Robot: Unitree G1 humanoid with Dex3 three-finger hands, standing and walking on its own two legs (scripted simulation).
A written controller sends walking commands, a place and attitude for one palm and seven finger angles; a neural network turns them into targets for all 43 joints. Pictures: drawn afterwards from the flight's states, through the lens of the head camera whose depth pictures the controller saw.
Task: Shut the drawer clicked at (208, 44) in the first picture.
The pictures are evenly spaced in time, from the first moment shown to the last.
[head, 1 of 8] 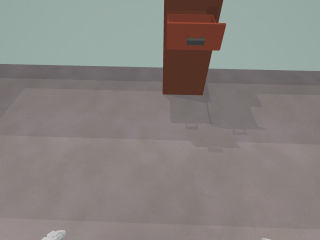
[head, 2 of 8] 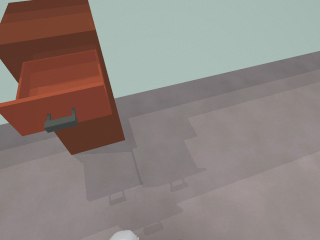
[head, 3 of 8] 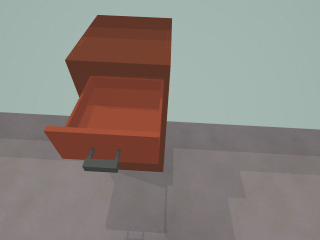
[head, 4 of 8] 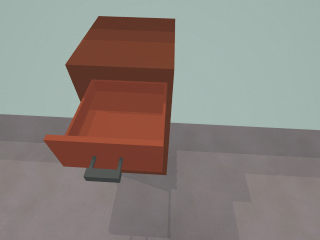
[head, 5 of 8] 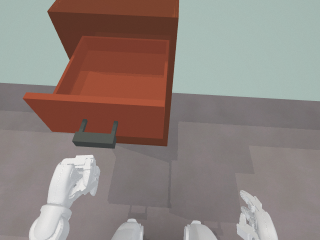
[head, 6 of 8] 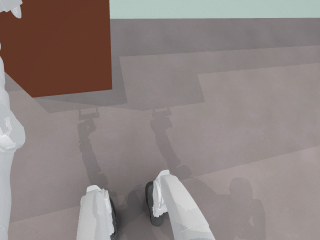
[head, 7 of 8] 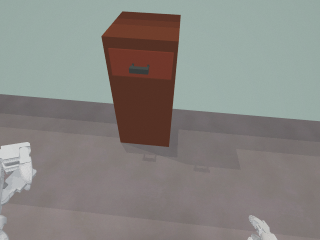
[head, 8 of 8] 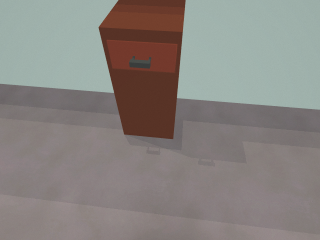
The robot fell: no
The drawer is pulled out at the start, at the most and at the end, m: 0.29 0.29 0.00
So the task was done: yes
